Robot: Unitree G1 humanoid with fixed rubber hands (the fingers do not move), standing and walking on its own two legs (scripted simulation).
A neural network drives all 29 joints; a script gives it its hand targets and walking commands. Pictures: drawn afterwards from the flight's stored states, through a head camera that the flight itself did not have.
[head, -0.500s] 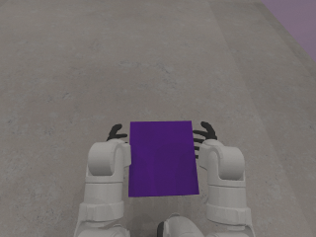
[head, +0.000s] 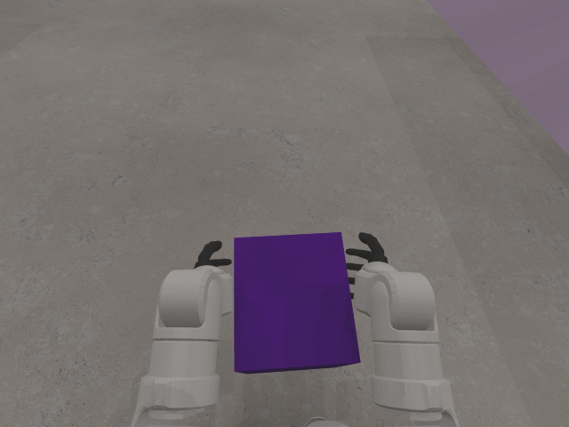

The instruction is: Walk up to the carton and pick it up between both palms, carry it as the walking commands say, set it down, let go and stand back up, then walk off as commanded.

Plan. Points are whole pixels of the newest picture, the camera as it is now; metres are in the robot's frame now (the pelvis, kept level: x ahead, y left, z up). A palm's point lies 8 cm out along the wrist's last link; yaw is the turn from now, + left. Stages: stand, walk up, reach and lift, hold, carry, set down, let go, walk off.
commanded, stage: carry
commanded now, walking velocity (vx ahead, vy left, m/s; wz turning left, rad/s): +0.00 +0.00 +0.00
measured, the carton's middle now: (289, 309) +0.31 -0.02 -0.02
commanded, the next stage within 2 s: none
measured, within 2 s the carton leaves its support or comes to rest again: neither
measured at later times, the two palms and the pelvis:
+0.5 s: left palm (233, 362) +0.20 +0.06 +0.06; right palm (420, 352) +0.21 -0.17 +0.06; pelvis -0.08 -0.04 -0.03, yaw +0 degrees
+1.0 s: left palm (240, 374) +0.19 +0.05 +0.06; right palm (447, 361) +0.19 -0.19 +0.07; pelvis -0.10 -0.06 +0.00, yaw +0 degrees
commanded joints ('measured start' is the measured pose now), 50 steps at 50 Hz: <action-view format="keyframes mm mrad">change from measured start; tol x32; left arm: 1 -793 -1076 -542 -230 -441 -87 -442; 50 -476 -976 -538 -156 -316 -272 -458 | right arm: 1 -670 1072 520 -89 411 -32 468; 50 -457 958 534 -107 308 -203 450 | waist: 1 47 4 -616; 10 26 -101 -640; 15 29 391 -607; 24 30 -324 -458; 32 21 394 -494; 38 27 -149 -659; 50 45 15 -599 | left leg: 1 -59 100 -85 -134 -306 19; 11 387 -174 129 14 -284 56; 17 -296 340 -437 -402 -620 154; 24 -105 -30 -8 541 -258 -40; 29 194 -55 -31 45 -250 -4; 32 31 287 -586 -380 -576 179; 38 51 -29 -64 56 -193 30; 50 118 81 -223 -140 -154 70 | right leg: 1 398 -149 210 -185 -112 -26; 4 182 -305 429 -531 -607 5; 11 67 -84 34 -484 -373 227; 17 307 -18 86 586 -116 17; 24 -89 -350 619 -489 -864 -134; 33 88 -9 102 199 -164 -7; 39 189 -229 441 -368 -449 -39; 50 175 -166 271 -281 -224 8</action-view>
